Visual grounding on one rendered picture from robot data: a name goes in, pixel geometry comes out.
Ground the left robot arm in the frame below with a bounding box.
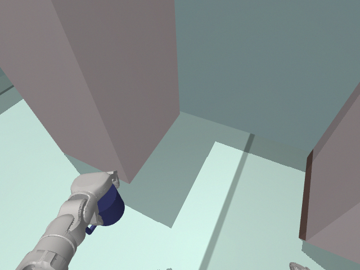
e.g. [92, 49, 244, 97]
[15, 191, 97, 270]

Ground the mug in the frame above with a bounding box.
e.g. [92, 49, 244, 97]
[85, 184, 125, 235]

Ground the left robot hand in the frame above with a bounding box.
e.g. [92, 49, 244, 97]
[71, 170, 120, 226]

